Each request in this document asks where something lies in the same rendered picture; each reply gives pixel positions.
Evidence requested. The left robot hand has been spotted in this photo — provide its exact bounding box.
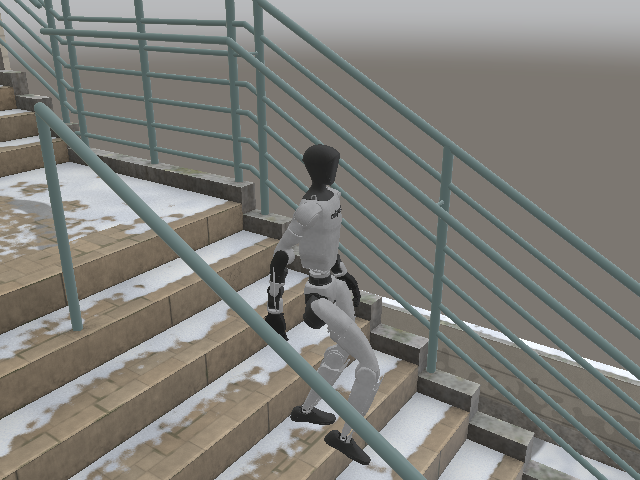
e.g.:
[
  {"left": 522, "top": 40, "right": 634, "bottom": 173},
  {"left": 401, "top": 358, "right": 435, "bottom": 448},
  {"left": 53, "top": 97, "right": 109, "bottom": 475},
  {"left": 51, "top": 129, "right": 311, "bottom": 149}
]
[{"left": 337, "top": 272, "right": 361, "bottom": 307}]

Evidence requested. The robot left upper arm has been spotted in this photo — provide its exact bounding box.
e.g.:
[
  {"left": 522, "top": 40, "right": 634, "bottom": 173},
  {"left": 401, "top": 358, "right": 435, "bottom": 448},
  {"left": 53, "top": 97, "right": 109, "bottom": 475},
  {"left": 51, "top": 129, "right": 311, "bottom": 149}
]
[{"left": 326, "top": 187, "right": 341, "bottom": 200}]

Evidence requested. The right robot forearm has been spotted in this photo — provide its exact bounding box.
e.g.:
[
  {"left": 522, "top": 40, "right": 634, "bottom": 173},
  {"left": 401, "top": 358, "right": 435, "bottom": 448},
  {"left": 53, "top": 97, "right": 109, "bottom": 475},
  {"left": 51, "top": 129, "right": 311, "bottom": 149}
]
[{"left": 267, "top": 250, "right": 289, "bottom": 314}]

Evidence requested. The robot right upper arm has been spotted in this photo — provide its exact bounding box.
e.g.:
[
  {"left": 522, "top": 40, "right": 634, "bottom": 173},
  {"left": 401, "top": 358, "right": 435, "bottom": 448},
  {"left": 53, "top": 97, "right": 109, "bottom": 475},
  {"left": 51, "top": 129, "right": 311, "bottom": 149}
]
[{"left": 273, "top": 201, "right": 322, "bottom": 265}]

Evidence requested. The left robot forearm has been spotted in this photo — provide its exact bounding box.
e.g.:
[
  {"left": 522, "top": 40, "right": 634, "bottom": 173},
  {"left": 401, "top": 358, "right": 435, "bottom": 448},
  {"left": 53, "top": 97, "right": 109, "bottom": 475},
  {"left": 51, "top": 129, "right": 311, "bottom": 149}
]
[{"left": 331, "top": 254, "right": 347, "bottom": 277}]

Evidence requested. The right robot hand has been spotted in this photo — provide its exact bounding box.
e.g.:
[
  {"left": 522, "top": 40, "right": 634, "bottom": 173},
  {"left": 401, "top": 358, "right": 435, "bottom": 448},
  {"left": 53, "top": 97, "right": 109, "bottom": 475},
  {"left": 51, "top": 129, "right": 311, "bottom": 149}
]
[{"left": 265, "top": 312, "right": 289, "bottom": 341}]

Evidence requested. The left robot thigh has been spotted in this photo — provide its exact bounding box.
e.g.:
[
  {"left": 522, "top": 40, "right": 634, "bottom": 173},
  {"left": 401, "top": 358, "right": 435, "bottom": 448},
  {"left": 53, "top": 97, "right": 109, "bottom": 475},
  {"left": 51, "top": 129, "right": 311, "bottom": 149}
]
[{"left": 324, "top": 279, "right": 355, "bottom": 369}]

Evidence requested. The robot head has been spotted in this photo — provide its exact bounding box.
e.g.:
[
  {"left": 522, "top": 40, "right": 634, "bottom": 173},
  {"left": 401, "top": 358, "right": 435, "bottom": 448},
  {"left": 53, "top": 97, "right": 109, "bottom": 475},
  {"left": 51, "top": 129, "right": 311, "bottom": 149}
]
[{"left": 302, "top": 144, "right": 340, "bottom": 201}]

